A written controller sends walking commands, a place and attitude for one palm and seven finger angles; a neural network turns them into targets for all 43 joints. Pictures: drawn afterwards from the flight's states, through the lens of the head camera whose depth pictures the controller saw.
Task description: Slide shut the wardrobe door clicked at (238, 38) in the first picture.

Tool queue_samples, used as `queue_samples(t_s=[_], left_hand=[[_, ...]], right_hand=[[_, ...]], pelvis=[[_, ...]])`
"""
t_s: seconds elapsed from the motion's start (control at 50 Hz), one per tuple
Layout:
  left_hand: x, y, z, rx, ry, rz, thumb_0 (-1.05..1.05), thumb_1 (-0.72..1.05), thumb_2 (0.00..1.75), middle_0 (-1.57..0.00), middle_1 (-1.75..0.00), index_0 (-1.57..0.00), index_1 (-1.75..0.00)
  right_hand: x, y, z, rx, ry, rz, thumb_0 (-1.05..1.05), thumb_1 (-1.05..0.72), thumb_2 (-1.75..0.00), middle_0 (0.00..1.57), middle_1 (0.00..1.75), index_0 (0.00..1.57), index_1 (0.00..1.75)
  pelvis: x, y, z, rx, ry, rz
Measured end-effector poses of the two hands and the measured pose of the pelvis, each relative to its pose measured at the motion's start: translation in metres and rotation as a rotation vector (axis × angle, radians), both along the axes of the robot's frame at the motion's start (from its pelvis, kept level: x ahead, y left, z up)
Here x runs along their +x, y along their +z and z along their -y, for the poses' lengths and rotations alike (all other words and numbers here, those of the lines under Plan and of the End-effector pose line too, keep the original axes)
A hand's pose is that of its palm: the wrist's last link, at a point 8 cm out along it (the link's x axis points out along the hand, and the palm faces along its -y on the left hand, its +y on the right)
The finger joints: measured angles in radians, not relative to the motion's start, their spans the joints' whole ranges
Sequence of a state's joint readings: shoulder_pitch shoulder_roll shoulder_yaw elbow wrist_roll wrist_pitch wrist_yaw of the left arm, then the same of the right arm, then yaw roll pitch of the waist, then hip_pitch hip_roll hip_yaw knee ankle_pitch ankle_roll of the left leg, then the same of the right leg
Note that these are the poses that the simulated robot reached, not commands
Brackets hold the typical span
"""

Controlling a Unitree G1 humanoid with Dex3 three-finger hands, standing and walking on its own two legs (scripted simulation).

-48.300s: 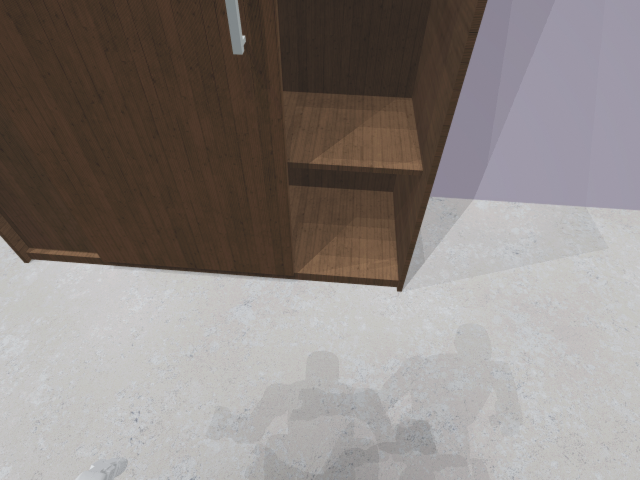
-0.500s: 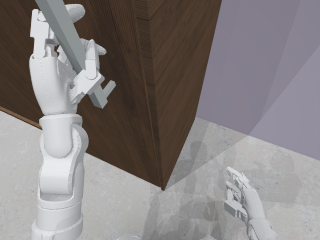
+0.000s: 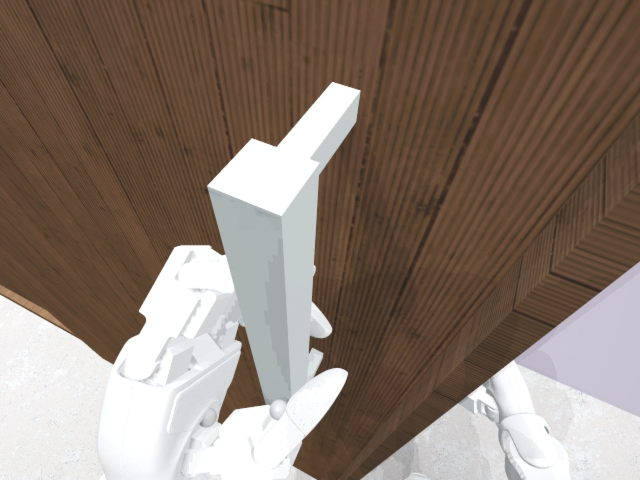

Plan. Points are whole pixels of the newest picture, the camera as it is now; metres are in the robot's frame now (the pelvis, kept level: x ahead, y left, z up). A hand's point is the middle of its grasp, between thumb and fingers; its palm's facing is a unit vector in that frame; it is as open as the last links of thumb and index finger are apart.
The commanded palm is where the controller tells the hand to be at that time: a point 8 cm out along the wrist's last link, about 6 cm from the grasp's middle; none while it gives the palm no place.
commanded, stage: step sideways, sliding the door along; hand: left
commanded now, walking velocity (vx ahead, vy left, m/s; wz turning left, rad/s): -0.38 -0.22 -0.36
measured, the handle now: (301, 324) +0.17 +0.07 +0.28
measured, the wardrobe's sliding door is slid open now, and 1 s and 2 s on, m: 0.01 0.00 0.00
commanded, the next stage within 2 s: none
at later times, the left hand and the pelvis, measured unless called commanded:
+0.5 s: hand (220, 381) +0.14 +0.11 +0.25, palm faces -0.10 -0.99 +0.04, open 7.9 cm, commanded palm +0.11 +0.09 +0.22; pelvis -0.09 +0.03 +0.01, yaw -12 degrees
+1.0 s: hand (330, 436) +0.13 +0.05 +0.26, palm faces +0.06 -0.99 +0.09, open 7.4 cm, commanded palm +0.09 +0.03 +0.22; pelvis -0.24 -0.05 -0.01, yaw -13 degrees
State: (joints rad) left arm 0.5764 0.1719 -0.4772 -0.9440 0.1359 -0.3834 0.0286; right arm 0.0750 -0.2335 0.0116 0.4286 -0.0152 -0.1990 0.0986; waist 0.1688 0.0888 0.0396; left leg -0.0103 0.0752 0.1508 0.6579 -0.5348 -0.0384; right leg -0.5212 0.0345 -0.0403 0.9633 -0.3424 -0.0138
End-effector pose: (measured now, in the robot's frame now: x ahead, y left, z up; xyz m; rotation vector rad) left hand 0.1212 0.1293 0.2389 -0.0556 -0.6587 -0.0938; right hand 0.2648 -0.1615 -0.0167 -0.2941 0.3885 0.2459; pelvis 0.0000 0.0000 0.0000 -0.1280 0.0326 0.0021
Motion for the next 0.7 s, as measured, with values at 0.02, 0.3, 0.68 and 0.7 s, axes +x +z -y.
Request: queue_samples(t_s=[0.02,0.3,0.68,0.7], left_hand=[[0.001,0.0,-0.004,0.028,-0.022,0.014,-0.07,0.48,0.62,-0.52,-1.47,-0.25,-1.02],[0.016,-0.01,-0.048,0.168,-0.082,0.182,-0.26,0.54,0.65,-0.5,-1.4,-0.09,-0.84],[-0.004,-0.003,-0.007,-0.093,0.152,-0.02,-0.08,0.69,0.83,-0.42,-1.41,-0.03,-1.21],[-0.004,-0.004,-0.004,-0.083,0.167,-0.004,-0.09,0.69,0.82,-0.43,-1.41,-0.02,-1.19]], right_hand=[[0.0,0.001,-0.007,0.008,-0.002,-0.008,0.01,-0.91,-0.9,0.2,0.3,0.2,0.3],[-0.046,-0.032,-0.027,0.027,-0.109,-0.067,0.01,-0.9,-0.9,0.2,0.3,0.13,0.26],[-0.262,-0.046,0.071,0.098,-0.398,-0.207,0.01,-0.9,-0.9,0.2,0.3,0.2,0.3],[-0.267,-0.051,0.081,0.097,-0.415,-0.193,0.01,-0.9,-0.9,0.2,0.3,0.2,0.3]], pelvis=[[0.003,0.001,-0.006,-0.012,0.015,0.004],[-0.01,-0.029,-0.047,0.099,-0.112,0.152],[-0.161,-0.004,0.01,0.079,-0.199,0.104],[-0.168,-0.011,0.015,0.108,-0.207,0.094]])
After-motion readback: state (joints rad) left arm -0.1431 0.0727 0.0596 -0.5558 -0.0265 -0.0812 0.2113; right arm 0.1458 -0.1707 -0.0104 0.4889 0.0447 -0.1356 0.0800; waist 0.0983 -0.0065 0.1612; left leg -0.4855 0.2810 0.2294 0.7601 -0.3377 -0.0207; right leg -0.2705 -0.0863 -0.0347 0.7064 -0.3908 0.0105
